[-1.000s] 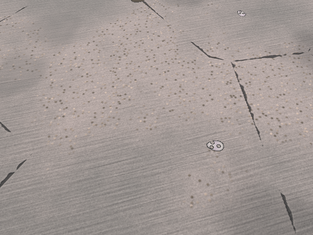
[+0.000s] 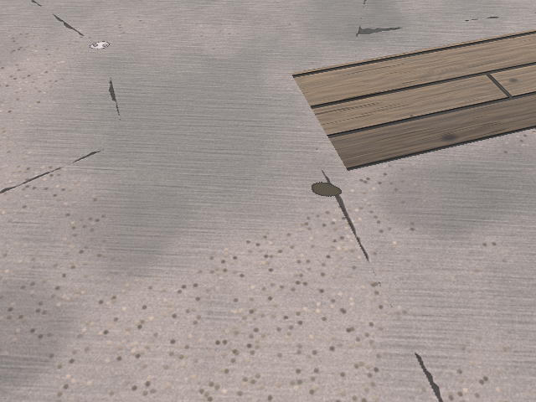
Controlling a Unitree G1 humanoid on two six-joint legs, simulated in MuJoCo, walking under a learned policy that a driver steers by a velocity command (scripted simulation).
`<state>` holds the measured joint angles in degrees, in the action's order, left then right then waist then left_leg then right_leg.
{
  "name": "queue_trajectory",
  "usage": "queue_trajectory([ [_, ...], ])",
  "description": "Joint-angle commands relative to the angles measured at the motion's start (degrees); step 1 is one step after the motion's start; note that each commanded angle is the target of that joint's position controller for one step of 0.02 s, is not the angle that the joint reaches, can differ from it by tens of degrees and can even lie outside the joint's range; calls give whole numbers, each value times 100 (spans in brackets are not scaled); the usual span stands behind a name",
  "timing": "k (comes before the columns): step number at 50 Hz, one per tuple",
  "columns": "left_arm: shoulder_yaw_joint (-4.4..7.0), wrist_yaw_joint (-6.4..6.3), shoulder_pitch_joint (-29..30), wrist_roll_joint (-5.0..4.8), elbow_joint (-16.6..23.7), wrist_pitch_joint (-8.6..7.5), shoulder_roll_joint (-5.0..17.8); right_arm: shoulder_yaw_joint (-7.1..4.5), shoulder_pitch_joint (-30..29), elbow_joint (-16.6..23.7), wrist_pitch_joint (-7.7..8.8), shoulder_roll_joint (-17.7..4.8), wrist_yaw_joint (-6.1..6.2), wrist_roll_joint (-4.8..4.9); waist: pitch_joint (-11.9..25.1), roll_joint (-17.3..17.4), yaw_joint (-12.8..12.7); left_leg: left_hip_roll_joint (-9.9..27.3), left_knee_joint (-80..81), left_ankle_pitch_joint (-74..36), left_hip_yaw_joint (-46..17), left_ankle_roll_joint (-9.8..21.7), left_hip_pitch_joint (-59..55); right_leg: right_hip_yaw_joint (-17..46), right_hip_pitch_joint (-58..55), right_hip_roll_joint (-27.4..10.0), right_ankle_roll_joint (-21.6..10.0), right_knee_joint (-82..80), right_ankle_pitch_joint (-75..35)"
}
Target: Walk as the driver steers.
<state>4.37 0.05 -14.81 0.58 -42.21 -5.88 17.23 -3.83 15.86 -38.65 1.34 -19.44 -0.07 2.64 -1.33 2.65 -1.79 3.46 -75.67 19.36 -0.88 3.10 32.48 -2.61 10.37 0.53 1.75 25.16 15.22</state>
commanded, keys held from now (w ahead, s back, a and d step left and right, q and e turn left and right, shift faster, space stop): w+q+shift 0.24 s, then q+shift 0.20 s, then e+shift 0.56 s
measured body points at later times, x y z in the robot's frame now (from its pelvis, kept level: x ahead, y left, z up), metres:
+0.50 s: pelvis +0.40 +0.07 +0.00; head +0.45 +0.10 +0.45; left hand +0.50 +0.40 -0.06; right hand +0.61 -0.15 -0.10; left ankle +0.40 +0.11 -0.73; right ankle +0.58 -0.06 -0.66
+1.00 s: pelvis +0.60 +0.11 +0.00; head +0.65 +0.12 +0.45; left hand +0.65 +0.42 -0.10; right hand +0.85 -0.10 -0.10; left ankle +0.62 +0.28 -0.71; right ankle +0.72 +0.07 -0.73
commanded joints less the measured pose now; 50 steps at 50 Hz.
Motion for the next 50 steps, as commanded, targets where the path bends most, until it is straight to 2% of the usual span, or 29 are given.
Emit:
queue_trajectory([
  [1, 15, 28, 197, -83, 113, -92, 148, 134, -345, 739, -64, 287, -117, 14, -338, -687, 138, 781, 171, -210, -514, -32, 1548, 1229, -572, -1657, -1022, -1408, -885],
  [4, 101, -24, 531, -53, 98, -141, 548, 159, -603, 865, -13, 126, -222, -60, -577, -449, 298, 740, 1185, -1463, -310, -114, 1278, 144, -143, -1417, -887, -1806, -1381],
  [7, 163, -43, 162, -76, -47, -148, 923, 157, -1304, 994, 65, 28, -359, -96, -766, -59, 35, 409, 2594, -2506, 302, 83, 623, -613, -339, -1229, -655, -2018, -2009],
  [9, 201, -41, -133, -53, -110, -89, 1230, 76, -1467, 1065, 105, -172, -425, -83, -576, -303, 96, -122, 3079, -2377, 854, 283, -24, -899, -856, -1210, -524, -1531, -4555],
  [11, 273, -81, -251, -62, -92, 53, 1587, -114, -877, 1005, 73, -578, -429, 4, -46, -868, 642, -634, 3011, -1592, 1192, 486, -861, -995, -1371, -1370, -466, -120, -7443],
  [12, 300, -93, -108, -67, 3, 110, 1685, -284, 155, 765, 13, -885, -407, 32, 496, -1042, 1216, -811, 2925, -1250, 1193, 665, -2096, -947, -1061, -1454, -506, 1198, -8171],
  [13, 264, -101, 158, -136, 160, 86, 1558, -499, 1601, 333, -69, -1265, -325, -15, 999, -618, 1895, -742, 3553, -1864, 672, 954, -4188, -888, 169, -1200, -326, 3150, -7116],
  [14, -56, -50, -78, 9, 347, -61, 419, -469, 1417, 187, -109, -1536, -216, -48, 717, 1636, 1130, 36, 3982, -3155, -1138, 1329, -5146, -684, 1962, 97, -17, 5739, 772],
  [15, -191, 25, -961, -118, 715, -276, 525, -415, 913, 744, 62, -1728, -231, -313, 2589, 2052, 460, 1416, 5028, -1320, -4699, 2738, -6586, 872, 3406, 569, 23, 7254, 2062],
  [16, -81, 42, -45, -174, 758, -394, 1208, -388, 805, 917, 125, -1254, -246, -304, 2514, 556, 967, 1278, 5617, -969, -4848, 2242, -6051, 1313, 3407, 198, -180, 6708, 1350],
  [17, -96, 5, 380, -238, 933, -405, 1091, -370, 557, 864, 217, -1232, -250, -264, 1417, -124, 675, 1083, 5744, -1469, -4294, 2030, -5011, 1182, 3482, 91, -207, 6087, 1141],
  [18, -128, -64, 441, -108, 838, -367, 936, -353, 145, 872, 293, -1145, -261, -195, 882, -958, 327, 863, 5646, -2269, -3763, 1841, -4016, 1164, 3178, -161, -129, 5564, 998],
  [20, -61, -70, 222, 1, 732, -172, 1038, -314, -355, 952, 295, -1042, -195, -305, 376, -712, -59, 604, 5670, -4096, -2882, 1816, -2423, 1149, 2347, -308, 82, 5004, 1001],
  [21, -47, -76, 235, 17, 734, -78, 1018, -277, -478, 903, 269, -902, -149, -278, 261, -631, -140, 469, 5694, -4416, -2523, 1734, -1984, 1122, 2176, -367, 189, 4490, 1006],
  [23, -153, -82, 486, 77, 796, 13, 630, -224, -603, 780, 188, -748, 18, -188, 172, -608, -154, 5, 5598, -4931, -1680, 1430, -1233, 699, 1840, -272, 346, 3244, 464],
  [25, -285, 0, 493, 85, 653, 9, 297, -182, -492, 635, 41, -616, 187, -183, 604, -373, 64, -419, 5364, -4836, -872, 1037, -1042, 289, 1179, -68, 378, 1984, -1200],
  [27, -321, 119, 852, 56, 656, -53, 181, -94, 7, 356, 22, -414, 216, -207, 821, -111, 454, -351, 5382, -3702, -821, 812, -1223, 279, 772, 2, 269, 1271, -2830],
  [30, -226, 195, 1186, 16, 743, -87, 461, -10, 53, 103, 96, -306, 162, -307, 486, 233, 557, 51, 5214, -3015, -1011, 757, -1662, 474, 951, -113, -41, 747, -2815],
  [33, 0, 255, 584, -8, 577, -98, 866, -42, -208, 48, 100, -405, 137, -361, 423, 103, 155, 118, 4111, -3742, -834, 490, -2136, 375, 740, 110, -416, 417, -2232],
  [34, 83, 255, 205, -11, 556, -97, 1082, -58, -165, 108, 83, -417, 177, -376, 590, -222, 26, -253, 3091, -3389, -551, 234, -2037, 731, 271, -85, -584, 265, -3503],
  [35, 128, 244, 101, 104, 713, -77, 1403, -25, 437, 190, 67, -315, 196, -423, 1157, -1369, 271, -958, 1123, -716, -238, -261, -1013, 2482, -931, -1174, -1461, 243, -5002],
  [36, 131, 251, 52, 110, 773, 16, 1350, 39, 888, 214, 17, -245, 144, -398, 1694, -1962, 412, -1376, -14, 1712, -414, -539, 193, 4484, -1900, -1927, -2235, -308, -4217],
  [37, 110, 229, 181, -23, 917, 113, 1100, -24, 599, 189, -70, -566, 110, -306, 1741, -1226, 234, -1039, -444, 1427, -871, -519, 471, 4767, -1751, -1880, -2101, -503, -2102],
  [38, 43, 182, 265, -94, 984, 237, 816, -52, -184, 288, -183, -582, 120, -343, 1222, -389, 5, -908, -349, 1013, -806, -469, 519, 4114, -1069, -1449, -1638, -653, -710],
  [39, 53, 130, 363, -94, 1030, 312, 917, -22, -422, 426, -257, -439, 139, -311, 889, -396, 99, -857, -155, 750, -825, -474, 596, 4108, -439, -1393, -1624, -815, 2],
  [41, 52, 27, 589, -107, 1098, 442, 841, -23, -555, 459, -282, -341, 160, -349, 503, -557, 283, -678, 1107, 458, -811, -441, 116, 3496, 392, -781, -1262, -1039, 514],
  [42, 75, -3, 667, -92, 1127, 509, 832, -1, -549, 391, -254, -214, 173, -323, 487, -710, 320, -752, 1812, 432, -633, -449, -167, 3183, 545, -505, -1095, -1073, 440],
  [45, 200, -106, 414, -121, 1084, 636, 1001, 3, -704, 288, -163, -108, 181, -325, 788, -899, 181, -931, 2812, 289, -660, -578, -579, 3228, 332, -440, -1161, -939, -146],
  [50, 323, -204, 414, -190, 1143, 839, 1067, -64, -990, 209, -39, -226, 119, -253, 717, -1158, 43, -997, 3841, -225, -835, -598, -1033, 3601, 374, -334, -1049, -955, 431],
])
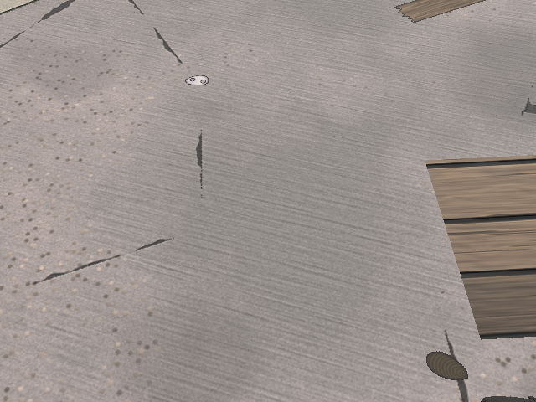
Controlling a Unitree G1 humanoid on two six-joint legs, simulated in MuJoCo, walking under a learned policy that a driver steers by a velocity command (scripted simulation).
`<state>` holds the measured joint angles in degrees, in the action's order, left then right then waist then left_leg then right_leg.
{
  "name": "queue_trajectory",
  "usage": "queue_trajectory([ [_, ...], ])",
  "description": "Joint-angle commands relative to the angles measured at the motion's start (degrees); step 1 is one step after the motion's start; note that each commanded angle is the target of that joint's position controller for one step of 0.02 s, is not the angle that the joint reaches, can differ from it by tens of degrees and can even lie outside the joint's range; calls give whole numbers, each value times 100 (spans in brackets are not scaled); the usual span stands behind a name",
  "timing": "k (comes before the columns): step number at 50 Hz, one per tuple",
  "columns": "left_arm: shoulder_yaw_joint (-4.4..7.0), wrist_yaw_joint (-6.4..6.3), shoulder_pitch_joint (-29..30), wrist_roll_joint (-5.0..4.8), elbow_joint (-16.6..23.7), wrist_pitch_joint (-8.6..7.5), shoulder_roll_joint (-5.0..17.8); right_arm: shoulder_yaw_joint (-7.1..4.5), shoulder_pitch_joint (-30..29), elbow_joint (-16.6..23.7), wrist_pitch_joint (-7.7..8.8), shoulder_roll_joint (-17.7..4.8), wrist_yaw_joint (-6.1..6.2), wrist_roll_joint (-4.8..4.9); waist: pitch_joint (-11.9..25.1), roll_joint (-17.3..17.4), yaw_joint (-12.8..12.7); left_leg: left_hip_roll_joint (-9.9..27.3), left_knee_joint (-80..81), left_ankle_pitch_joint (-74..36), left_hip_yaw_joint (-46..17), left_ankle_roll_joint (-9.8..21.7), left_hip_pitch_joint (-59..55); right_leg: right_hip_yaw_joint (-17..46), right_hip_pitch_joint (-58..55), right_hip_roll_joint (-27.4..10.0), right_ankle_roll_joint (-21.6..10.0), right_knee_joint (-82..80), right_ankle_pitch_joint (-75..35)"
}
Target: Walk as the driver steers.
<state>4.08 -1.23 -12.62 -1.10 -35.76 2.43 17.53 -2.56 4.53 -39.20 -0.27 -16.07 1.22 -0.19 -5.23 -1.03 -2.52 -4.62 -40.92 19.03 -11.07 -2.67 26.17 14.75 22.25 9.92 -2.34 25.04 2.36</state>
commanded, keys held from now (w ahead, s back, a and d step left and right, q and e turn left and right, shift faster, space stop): e+shift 0.44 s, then shift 0.06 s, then q+shift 0.50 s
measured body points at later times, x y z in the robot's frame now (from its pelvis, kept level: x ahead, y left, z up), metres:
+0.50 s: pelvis +0.05 +0.04 +0.01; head +0.10 +0.01 +0.45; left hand +0.33 +0.20 -0.08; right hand +0.06 -0.28 -0.09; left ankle +0.09 +0.15 -0.73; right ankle +0.00 -0.11 -0.69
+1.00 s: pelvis +0.06 +0.01 +0.00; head +0.11 +0.01 +0.45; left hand +0.32 +0.21 -0.11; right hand +0.09 -0.30 -0.10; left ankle +0.10 +0.11 -0.71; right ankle +0.00 -0.10 -0.73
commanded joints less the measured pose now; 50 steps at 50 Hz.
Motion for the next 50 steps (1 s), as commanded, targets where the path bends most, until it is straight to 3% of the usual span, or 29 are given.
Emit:
queue_trajectory([
  [1, 368, -84, 185, -21, 506, 38, 1033, -204, 110, 254, 159, -578, -26, 43, 1074, -829, 100, -190, 593, -219, 160, 7, -511, 1963, -830, -1249, -617, -916, 1750],
  [4, 385, -92, 303, -66, 566, 88, 986, -281, 355, 126, 263, -681, -55, 68, 1058, -846, 277, -1, 1740, -807, 170, 162, -1310, 2123, -682, -1047, -412, -662, 1872],
  [5, 340, -81, 212, -94, 566, 92, 844, -337, 457, 92, 267, -836, -30, 46, 1164, -582, 296, 471, 2202, -1064, -25, 352, -1929, 1907, -331, -785, -215, -259, 2517],
  [6, 276, -58, 72, -94, 636, 94, 631, -397, 451, 129, 215, -1207, -1, -103, 1304, 486, 158, 1562, 2395, -740, -1140, 981, -2523, 1083, 554, -289, 23, 725, 3303],
  [7, 316, -6, -97, -123, 657, 29, 746, -408, 150, 213, 184, -1254, 8, -288, 1130, 1548, 7, 2361, 2645, -1039, -1961, 1533, -2106, -7, 980, 71, 279, 2344, 3183],
  [8, 433, 33, -168, -56, 528, -13, 1178, -330, -166, 374, 199, -919, 45, -299, 919, 1175, -35, 2404, 2597, -1207, -1689, 1565, -1805, -148, 1143, -345, 471, 3171, 2753],
  [9, 467, 39, -258, -47, 391, 14, 1235, -273, -364, 450, 182, -699, 100, -198, 788, 825, -61, 2075, 2482, -1101, -1080, 1364, -1668, -298, 1123, -470, 551, 3515, 2382],
  [10, 437, 7, -382, -11, 292, 65, 1084, -243, -436, 481, 156, -644, 149, -99, 736, 650, -55, 1846, 2405, -1093, -718, 1226, -1721, -414, 1246, -542, 631, 3919, 2102],
  [11, 385, 15, -463, 2, 275, 100, 943, -214, -430, 486, 125, -625, 178, -65, 626, 644, 2, 1800, 2380, -1360, -459, 1248, -1703, -549, 1422, -637, 706, 4400, 1970],
  [13, 313, 48, -262, -67, 408, 113, 830, -185, -264, 471, 71, -629, 207, -113, 498, 662, 149, 1689, 2431, -1840, 81, 1350, -1793, -960, 1672, -911, 838, 4597, 1781],
  [16, 225, 77, 264, -91, 685, 70, 717, -239, 170, 367, -5, -793, 194, -154, 558, 791, 513, 1836, 2430, -2286, 383, 1541, -2454, -1219, 1978, -1312, 1040, 4012, 1639],
  [18, 175, 114, 366, -68, 782, 55, 630, -299, 278, 318, -35, -931, 151, -144, 676, 830, 583, 1980, 2391, -2631, 592, 1605, -2679, -1303, 1864, -1479, 1075, 3609, 1681],
  [23, 116, 181, 428, -14, 844, 102, 504, -429, 165, 271, -30, -1156, -22, -49, 865, 886, 519, 2139, 2238, -3266, 1305, 1522, -2400, -1701, 824, -1477, 848, 2439, 1641],
  [26, 123, 202, 474, 20, 873, 182, 465, -460, 298, 128, 32, -1210, -143, 152, 965, 954, 442, 2266, 1898, -3596, 1270, 1454, -2415, -1765, 161, -1217, 562, 1460, 1847],
  [28, 151, 187, 26, 63, 658, 178, 472, -371, 214, -2, 77, -1055, -172, 324, 1059, 810, 83, 2070, 1321, -3329, 1387, 1117, -2007, -1700, -1015, -1020, 157, -242, 682],
  [29, 190, 130, -217, 109, 539, 156, 719, -212, 506, -137, 134, -676, -204, 230, 1329, 243, 86, 1751, 836, -2468, 1687, 671, -1237, -1210, -2259, -1345, -13, -602, -802],
  [30, 183, 28, -314, 226, 604, 122, 1121, 66, 669, 36, 211, -126, -308, -196, 1872, -1477, 263, 1194, -370, 1096, 1956, 90, 244, 449, -3742, -2990, -628, 2, -3803],
  [31, 9, 30, -17, 359, 593, 9, 545, -28, 659, -137, 161, -350, -300, -94, 2167, -1076, 79, 1133, -1006, 2009, 1275, -158, 230, 321, -2876, -3458, -1498, -83, -3245],
  [32, -33, 90, 144, 376, 537, -91, 399, -147, 442, -170, 94, -786, -270, 125, 1760, -667, -7, 1111, -1357, 1943, 1020, -189, 119, -203, -2422, -3045, -1446, -205, -2662],
  [33, 14, 93, 366, 341, 382, -155, 504, -197, 438, -177, 39, -827, -222, 217, 1381, -749, 97, 1046, -1495, 1695, 992, -186, 351, -604, -2221, -2741, -1196, -267, -2153],
  [35, 126, 29, 678, 236, 306, -183, 824, -324, 693, -313, -108, -1065, -74, 167, 947, -879, 192, 905, -2116, 1118, 988, -294, 410, -998, -1688, -2660, -1087, -452, -2049],
  [37, 86, -62, 864, 267, 285, -161, 645, -379, 988, -354, -205, -1034, 9, 207, 837, -823, 320, 806, -2626, 806, 1062, -392, 466, -1319, -1463, -2680, -1103, -619, -1725],
  [40, 37, -148, 950, 279, 168, -146, 383, -327, 826, -151, -305, -730, 60, 187, 642, -678, 260, 1005, -2243, 371, 1109, -448, 746, -1574, -1542, -2754, -1038, -803, -787],
  [43, 112, -171, 971, 278, 45, -138, 499, -251, 674, 126, -313, -509, -49, 127, 690, -583, 196, 1151, -1485, 246, 1232, -375, 548, -1764, -1678, -2901, -1063, -803, -637],
  [45, 181, -131, 980, 238, -23, -138, 637, -238, 647, 294, -318, -484, -137, 111, 743, -560, 193, 1169, -1077, 295, 1367, -246, 322, -1866, -1708, -3045, -1078, -752, -888],
  [50, 314, 37, 1119, 11, -139, -186, 842, -345, 851, 553, -468, -591, -264, 147, 848, -584, 388, 1008, -37, 193, 1697, 214, -313, -2199, -1831, -3217, -681, -184, -1297],
])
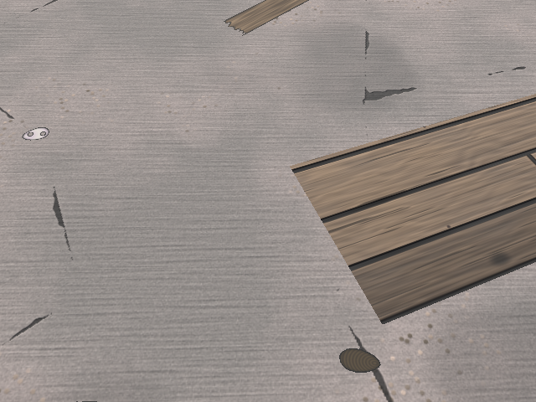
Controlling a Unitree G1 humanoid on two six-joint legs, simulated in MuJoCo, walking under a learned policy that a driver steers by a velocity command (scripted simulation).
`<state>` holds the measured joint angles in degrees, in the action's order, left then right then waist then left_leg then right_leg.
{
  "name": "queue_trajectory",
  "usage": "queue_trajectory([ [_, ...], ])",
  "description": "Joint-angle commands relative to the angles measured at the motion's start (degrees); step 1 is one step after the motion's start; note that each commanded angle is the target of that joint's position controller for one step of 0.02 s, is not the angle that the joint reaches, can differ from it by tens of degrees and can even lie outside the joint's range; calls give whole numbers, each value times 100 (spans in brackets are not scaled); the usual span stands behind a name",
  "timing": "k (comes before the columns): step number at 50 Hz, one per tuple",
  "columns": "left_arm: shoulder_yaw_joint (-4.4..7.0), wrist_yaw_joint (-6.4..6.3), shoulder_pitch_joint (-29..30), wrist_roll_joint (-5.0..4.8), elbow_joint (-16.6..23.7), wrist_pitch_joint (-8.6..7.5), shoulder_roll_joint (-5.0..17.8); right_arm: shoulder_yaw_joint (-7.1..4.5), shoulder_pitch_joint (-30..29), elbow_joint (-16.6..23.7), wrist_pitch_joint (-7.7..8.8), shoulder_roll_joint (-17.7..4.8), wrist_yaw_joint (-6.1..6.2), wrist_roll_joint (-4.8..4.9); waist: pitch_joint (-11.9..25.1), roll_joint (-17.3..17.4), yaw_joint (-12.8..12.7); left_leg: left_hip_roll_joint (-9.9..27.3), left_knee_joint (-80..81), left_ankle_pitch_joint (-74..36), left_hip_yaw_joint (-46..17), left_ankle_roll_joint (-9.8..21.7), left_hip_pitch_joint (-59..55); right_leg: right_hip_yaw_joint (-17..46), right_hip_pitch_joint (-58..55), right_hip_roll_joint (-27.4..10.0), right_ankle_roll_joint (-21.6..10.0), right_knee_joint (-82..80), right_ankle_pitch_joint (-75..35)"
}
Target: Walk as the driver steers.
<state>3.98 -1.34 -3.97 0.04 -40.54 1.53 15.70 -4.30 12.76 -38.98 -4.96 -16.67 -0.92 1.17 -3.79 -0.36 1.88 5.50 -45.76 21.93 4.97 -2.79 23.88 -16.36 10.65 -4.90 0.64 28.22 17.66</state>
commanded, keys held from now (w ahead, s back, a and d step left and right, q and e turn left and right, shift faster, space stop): q+shift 0.40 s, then shift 0.06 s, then e+shift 0.26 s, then w+e+shift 0.02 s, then e+shift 0.26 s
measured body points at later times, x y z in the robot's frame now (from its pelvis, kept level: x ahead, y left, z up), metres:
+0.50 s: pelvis +0.05 +0.03 +0.01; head +0.08 +0.07 +0.45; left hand +0.08 +0.36 -0.10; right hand +0.34 -0.16 -0.05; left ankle +0.01 +0.11 -0.73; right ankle +0.16 -0.09 -0.70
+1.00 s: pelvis +0.10 +0.04 +0.01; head +0.14 +0.07 +0.45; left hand +0.20 +0.37 -0.09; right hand +0.29 -0.22 -0.08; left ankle +0.03 +0.12 -0.73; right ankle +0.12 -0.09 -0.68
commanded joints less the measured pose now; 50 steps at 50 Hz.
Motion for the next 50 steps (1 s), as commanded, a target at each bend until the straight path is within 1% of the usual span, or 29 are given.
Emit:
queue_trajectory([
  [1, 331, 72, 283, -162, 289, -86, 990, -212, 193, 523, -13, -537, -43, 18, 740, -558, 81, -139, 968, -498, 197, 376, -477, 706, -531, -1627, -753, -127, -2692],
  [2, 321, 112, 37, -186, 139, -77, 852, -303, 486, 459, 4, -691, 23, -5, 808, -182, 188, -318, 1566, -1227, 63, 606, -1104, 433, -210, -1303, -418, 588, -2325],
  [3, 283, 131, -47, -48, 166, -82, 673, -537, 905, 449, 55, -1382, 154, -4, 849, 1102, 293, 330, 2147, -3637, -1258, 1097, -2136, 66, 992, -639, 101, 2197, -917],
  [4, 154, 90, 509, 153, 681, -124, 372, -636, 923, 581, 178, -2051, 158, -174, 1039, 2332, 207, 1524, 2426, -4656, -3746, 2348, -2749, 698, 2873, 461, 532, 3751, 2246],
  [5, 228, 57, 773, 148, 625, -121, 667, -539, 876, 653, 368, -1671, 68, -238, 1465, 1129, 435, 1633, 2619, -3823, -3656, 2526, -2816, 1784, 3113, 416, 456, 4482, 2336],
  [6, 237, 35, 828, 14, 663, -149, 675, -479, 703, 632, 491, -1551, 68, -181, 1203, 810, 287, 1407, 2703, -3195, -3225, 2266, -2581, 1995, 3236, 371, 275, 4488, 1813],
  [7, 252, -20, 687, -4, 552, -174, 666, -455, 370, 655, 526, -1427, 116, -47, 942, 393, 70, 1092, 2704, -2647, -2868, 1933, -2374, 2112, 3269, 254, 185, 4196, 1213],
  [8, 296, -74, 577, 60, 506, -181, 806, -383, 19, 730, 488, -1236, 176, 62, 777, 354, -100, 936, 2692, -2539, -2664, 1711, -2163, 2169, 3255, 200, 168, 3888, 746],
  [10, 308, -59, 322, 83, 390, -200, 787, -308, -251, 900, 427, -1115, 280, 1, 907, 581, -270, 641, 2658, -2980, -2404, 1594, -1846, 2163, 2786, 384, 245, 3800, 196],
  [15, 230, -45, 330, 19, 320, -216, 607, -347, -89, 948, 364, -1262, 363, 8, 927, 673, -183, 342, 2514, -2649, -2631, 1514, -1831, 2296, 2613, 736, 487, 2597, -158],
  [21, 248, 31, 368, -18, 264, -311, 720, -359, -291, 1104, 269, -1300, 363, -26, 906, 991, -117, 197, 2211, -2334, -3257, 1398, -1653, 2473, 2183, 890, 498, 1547, -169],
  [26, 193, 175, 31, -3, 156, -403, 771, -130, -432, 1100, 247, -914, 292, -97, 1224, 1035, -9, 330, 1625, -3872, -3189, 1379, -1691, 2137, 1194, 574, 279, 898, -192],
  [28, 58, 273, -117, 78, 115, -462, 456, 102, -454, 945, 299, -393, 257, -132, 1125, 764, -228, 31, 1684, -3012, -2913, 1033, -1290, 2190, 31, 366, 53, -654, -1745],
  [29, 39, 271, 3, 165, 160, -466, 595, 157, -87, 800, 362, -207, 235, -295, 1144, 198, 15, -421, 1390, -1831, -2460, 721, -1215, 2952, -387, -80, -155, -815, -2934],
  [30, 19, 247, 354, 189, 253, -447, 847, 90, 519, 697, 408, -424, 223, -419, 864, -637, 597, -884, 1233, -57, -1934, 403, -1172, 3541, -88, -540, -689, -632, -3673],
  [31, -16, 243, 435, 124, 210, -426, 700, 49, 358, 705, 428, -596, 234, -453, 650, -966, 527, -816, 1448, -88, -1703, 158, -1267, 3949, 373, -706, -1200, -759, -2844],
  [33, 112, 257, 127, -41, 190, -377, 1079, -69, -277, 730, 435, -893, 305, -302, 545, -850, 70, -906, 1401, -347, -1430, 179, -1214, 4037, 365, -367, -1041, -824, -1983],
  [35, 226, 196, -172, -147, 180, -347, 1387, -88, -401, 810, 412, -774, 340, -226, 609, -971, -41, -1022, 1209, -131, -1211, 147, -832, 4480, 2, -444, -1133, -708, -2031],
  [36, 244, 151, -311, -161, 185, -321, 1374, -79, -416, 803, 434, -665, 341, -193, 696, -1038, -99, -1091, 1051, 214, -1138, 107, -629, 4670, -229, -505, -1225, -666, -2226],
  [37, 237, 94, -613, -198, 127, -283, 1259, -58, -363, 808, 478, -544, 322, -169, 994, -987, -161, -1135, 959, 817, -1105, 113, -474, 4852, -518, -484, -1305, -774, -1127],
  [38, 258, 55, -632, -199, 156, -247, 1246, -53, -531, 837, 520, -461, 306, -127, 775, -993, -225, -1115, 947, 829, -1164, 125, -200, 5039, -551, -480, -1323, -826, -833],
  [42, 389, -80, -223, -265, 409, -39, 1258, -116, -271, 631, 724, -417, 216, -42, 1018, -872, -44, -1088, 1983, -74, -1203, 129, -753, 4887, -479, -190, -1071, -495, -2105],
  [43, 386, -96, 37, -302, 534, 25, 1205, -157, 64, 475, 743, -461, 193, -30, 1158, -804, 128, -964, 2576, -743, -1151, 182, -1489, 4665, -28, -3, -878, -291, -2097],
  [44, 327, -94, 125, -308, 647, 63, 994, -232, 251, 390, 717, -677, 199, -68, 1209, -501, 138, -437, 2851, -1308, -1476, 372, -2328, 4309, 789, 324, -578, 163, -1480],
  [45, 224, -59, -132, -270, 742, 50, 647, -320, -9, 445, 651, -1130, 225, -215, 901, 1055, -174, 705, 2960, -2518, -2760, 1035, -2691, 3205, 2045, 1142, -168, 1195, 481],
  [46, 333, -10, -478, -171, 653, -1, 997, -286, -332, 604, 665, -937, 219, -382, 730, 1237, -313, 1569, 2730, -4000, -3182, 1606, -2526, 2848, 2501, 998, 100, 2368, 1723],
  [47, 430, 47, -712, -147, 506, -12, 1257, -214, -474, 689, 658, -691, 257, -334, 694, 709, -388, 1601, 2556, -4620, -2707, 1661, -2481, 2748, 2568, 700, 245, 3106, 1588],
  [48, 454, 75, -798, -186, 402, 22, 1224, -184, -575, 709, 644, -579, 300, -268, 655, 426, -428, 1238, 2407, -4638, -2127, 1449, -2504, 2633, 2599, 603, 353, 3357, 1249],
  [50, 341, 133, -645, -198, 454, 62, 886, -190, -506, 638, 621, -643, 387, -131, 486, 591, -286, 863, 2328, -5020, -1410, 1252, -2677, 2314, 3030, 421, 522, 3584, 548],
])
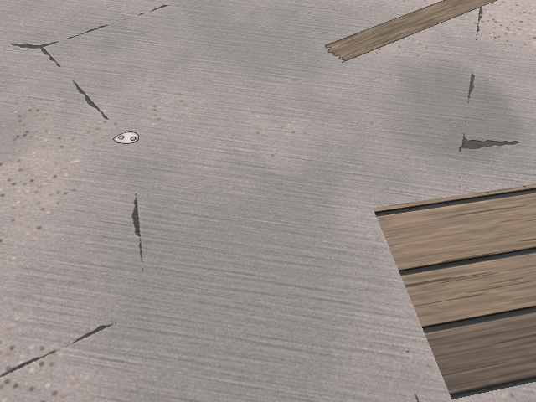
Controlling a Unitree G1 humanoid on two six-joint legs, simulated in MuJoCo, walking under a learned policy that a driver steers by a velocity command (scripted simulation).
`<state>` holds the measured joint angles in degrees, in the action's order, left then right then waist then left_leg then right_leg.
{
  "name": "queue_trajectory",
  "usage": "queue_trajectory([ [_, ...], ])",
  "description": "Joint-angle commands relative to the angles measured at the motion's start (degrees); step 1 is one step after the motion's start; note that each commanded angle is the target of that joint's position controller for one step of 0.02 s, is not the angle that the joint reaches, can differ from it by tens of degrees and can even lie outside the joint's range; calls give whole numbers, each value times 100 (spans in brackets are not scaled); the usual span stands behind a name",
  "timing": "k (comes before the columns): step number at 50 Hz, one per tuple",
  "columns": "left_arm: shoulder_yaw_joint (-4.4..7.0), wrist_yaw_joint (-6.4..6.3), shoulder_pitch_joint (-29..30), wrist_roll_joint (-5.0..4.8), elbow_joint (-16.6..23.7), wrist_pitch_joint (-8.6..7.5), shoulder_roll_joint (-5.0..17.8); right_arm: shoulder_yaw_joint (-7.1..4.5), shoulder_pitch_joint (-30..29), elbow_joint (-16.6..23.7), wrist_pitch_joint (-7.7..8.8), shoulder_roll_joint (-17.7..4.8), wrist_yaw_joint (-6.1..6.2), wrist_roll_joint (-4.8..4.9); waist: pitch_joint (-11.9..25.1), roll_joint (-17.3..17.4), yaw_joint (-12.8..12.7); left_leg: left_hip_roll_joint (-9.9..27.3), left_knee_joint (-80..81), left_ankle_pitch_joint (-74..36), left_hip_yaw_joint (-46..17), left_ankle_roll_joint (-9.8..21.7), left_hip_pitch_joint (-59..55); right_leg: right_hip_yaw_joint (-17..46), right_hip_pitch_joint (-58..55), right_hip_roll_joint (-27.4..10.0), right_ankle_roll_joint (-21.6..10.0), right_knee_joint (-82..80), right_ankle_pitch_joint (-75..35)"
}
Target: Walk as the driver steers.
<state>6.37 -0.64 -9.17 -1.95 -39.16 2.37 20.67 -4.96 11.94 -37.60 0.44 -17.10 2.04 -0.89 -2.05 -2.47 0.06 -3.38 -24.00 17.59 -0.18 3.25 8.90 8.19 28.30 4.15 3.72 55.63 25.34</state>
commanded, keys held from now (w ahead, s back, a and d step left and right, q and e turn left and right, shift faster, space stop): e+shift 0.34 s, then shift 0.04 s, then q+shift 0.26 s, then w+q+shift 0.36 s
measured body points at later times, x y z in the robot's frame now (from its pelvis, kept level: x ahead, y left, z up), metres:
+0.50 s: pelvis +0.05 -0.05 +0.00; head +0.10 -0.08 +0.44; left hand +0.32 +0.15 -0.09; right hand +0.09 -0.37 -0.11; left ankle +0.10 +0.10 -0.67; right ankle +0.04 -0.14 -0.74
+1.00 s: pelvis +0.22 -0.01 +0.00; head +0.24 +0.03 +0.45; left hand +0.45 +0.23 -0.08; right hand +0.16 -0.28 -0.10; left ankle +0.10 +0.08 -0.74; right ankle +0.27 -0.19 -0.67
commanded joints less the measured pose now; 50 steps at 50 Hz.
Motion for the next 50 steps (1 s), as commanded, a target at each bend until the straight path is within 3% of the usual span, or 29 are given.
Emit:
queue_trajectory([
  [1, 41, 118, 43, -29, 403, -22, 275, -136, -298, 470, 42, -652, 124, 52, 250, 869, 23, 1653, 215, -4706, -631, 683, -1139, -382, 1301, -533, 276, 796, -376],
  [5, -84, 260, 583, -33, 795, -37, 123, -186, -11, 387, -116, -857, 141, -12, 241, 856, 333, 1781, 363, -4410, -196, 862, -1336, -805, 1275, -792, 340, 90, -636],
  [11, -66, 364, 593, 21, 959, 36, 149, -266, -240, 286, -99, -1106, -36, 166, 298, 943, 218, 1918, 94, -4696, 645, 645, -1082, -1360, 253, -708, -19, -1141, -916],
  [13, 31, 352, 321, 24, 910, 118, 272, -285, -327, 237, -13, -1116, -105, 260, 479, 1032, 23, 1899, -475, -5335, 885, 464, -996, -1555, -451, -448, -260, -1660, -855],
  [14, 113, 325, -60, 25, 808, 137, 379, -278, -416, 221, 26, -1073, -123, 320, 646, 1017, -215, 1819, -1053, -5540, 1039, 311, -815, -1593, -1052, -277, -450, -2108, -1061],
  [15, 240, 237, -792, 47, 607, 128, 585, -242, -471, 186, 67, -957, -152, 356, 918, 788, -639, 1569, -2072, -5164, 1221, 5, -180, -1400, -2190, -148, -777, -2844, -1886],
  [16, 415, 90, -1254, -15, 586, 111, 1170, -147, -322, 324, 144, -638, -190, 147, 1182, -326, -724, 1041, -3570, -1320, 1172, -467, 1551, 61, -3757, -951, -1316, -3004, -4760],
  [17, 436, 79, -779, 224, 882, 23, 1772, -6, -175, 686, 232, -333, -214, -89, 1945, -1459, -198, -38, -5362, 2363, 377, -797, 3149, 3018, -4477, -2618, -2940, -3048, -5249],
  [18, 315, 156, -640, 207, 966, -115, 1264, -87, -469, 518, 243, -800, -228, -27, 2165, -419, -619, 263, -5597, 2122, -674, -762, 3158, 2633, -4077, -2666, -2937, -3372, -4757],
  [19, 199, 142, -314, 150, 896, -192, 959, -96, -656, 596, 218, -883, -208, 118, 1505, -310, -402, 438, -5330, 1662, -631, -649, 3183, 1960, -3471, -2396, -2554, -3459, -4161],
  [20, 99, 107, 69, 42, 858, -204, 645, -113, -466, 409, 150, -876, -134, 100, 956, 74, -121, 707, -4727, 1300, -488, -632, 3047, 1254, -2827, -2027, -2072, -3470, -3759],
  [21, 6, 40, 359, 8, 870, -189, 405, -126, -392, 324, 69, -920, -52, 27, 797, 34, -32, 806, -4255, 1013, -394, -669, 2740, 886, -2368, -1849, -1839, -3470, -3684],
  [24, -155, -53, 542, 246, 705, -203, 202, 13, 110, 53, -67, -521, -77, 59, 957, -296, 163, 742, -3617, 439, -61, -845, 1463, -19, -1518, -1488, -1750, -3541, -4363],
  [26, -258, -48, 481, 328, 486, -249, -33, 171, 100, 0, -81, -216, -120, 91, 933, -434, 67, 859, -2620, 33, -58, -845, 956, -463, -1422, -1327, -1600, -3584, -3932],
  [27, -238, -37, 384, 364, 395, -259, 64, 185, -44, 51, -98, -265, -135, 123, 818, -520, -56, 859, -2389, -60, -30, -826, 880, -466, -1397, -1403, -1631, -3650, -3580],
  [30, -63, -55, 311, 352, 286, -177, 645, 46, -322, 301, -169, -814, -132, 225, 343, -601, -233, 795, -2449, 279, 76, -739, 1353, -139, -1411, -1804, -1803, -3788, -2490],
  [32, -58, -81, 330, 287, 239, -127, 614, 38, -324, 384, -186, -793, -150, 225, 152, -526, -236, 851, -2440, 532, 87, -673, 1643, -4, -1569, -2017, -1804, -3755, -2337],
  [35, 27, -45, 37, 83, 165, -236, 791, 81, -215, 425, -145, -649, -252, 288, 198, -604, -333, 910, -2322, 849, 249, -328, 1884, 524, -1885, -2345, -1652, -4316, 928],
  [37, 27, 1, 269, 8, 180, -353, 762, 77, 33, 326, -79, -586, -314, 314, 47, -446, -88, 901, -1769, 953, 342, -22, 1512, 410, -1755, -2344, -1436, -4422, 1306],
  [39, -2, 49, 740, -1, 252, -408, 567, 31, 1046, -175, 7, -474, -318, 332, 104, -54, 469, 567, -802, 351, 805, 223, 178, -416, -1123, -1918, -1125, -3762, 1195],
  [40, -69, 56, 899, 74, 321, -448, 263, -80, 1877, -558, 55, -644, -290, 316, 140, 551, 745, 437, -439, 518, 557, 394, -736, -1046, -501, -1446, -894, -2476, 865],
  [41, -209, 99, 1220, 206, 549, -536, -217, -251, 2650, -659, 135, -1209, -239, 286, 102, 2046, 973, 1626, 340, 1330, -1746, 992, -1644, -1733, 1082, -752, -453, 335, 526],
  [42, -239, 166, 1566, 89, 971, -754, -219, -223, 2346, -298, 340, -1438, -360, 197, -51, 2171, 796, 2261, 1520, 2604, -4728, 1895, -1963, -634, 2838, 78, -416, 1186, 708],
  [43, -171, 255, 1536, -71, 933, -949, 155, -153, 1881, -113, 456, -1080, -384, 164, -298, 1353, 664, 2422, 1670, 2554, -4585, 1878, -2183, -232, 3364, -348, -547, 1555, 269],
  [44, -151, 315, 1370, -60, 852, -1068, 263, -92, 1728, -50, 509, -896, -365, 173, -325, 994, 489, 2243, 1494, 1955, -4031, 1699, -2220, -200, 3364, -499, -617, 1387, -328],
  [45, -156, 324, 1290, 81, 746, -1117, 247, -78, 1725, -17, 486, -875, -337, 208, -272, 573, 422, 2029, 1386, 1505, -3487, 1534, -2133, -248, 3154, -597, -597, 1079, -684],
  [46, -126, 325, 1322, 204, 735, -1150, 302, -25, 1721, -16, 441, -766, -293, 239, -331, 418, 379, 1846, 1387, 1002, -3086, 1399, -1943, -282, 2927, -634, -528, 612, -1021],
  [48, -126, 374, 1359, 191, 711, -1112, 210, 71, 1807, -40, 361, -556, -173, 259, -369, 611, 325, 1558, 1440, 331, -2541, 1204, -1578, -409, 2467, -552, -330, -86, -1488],
  [50, -177, 378, 1621, 175, 780, -1072, 46, 70, 1809, -67, 301, -625, -54, 260, -473, 690, 359, 1311, 1514, -202, -2130, 1094, -983, -605, 2032, -337, -141, -847, -1975],
])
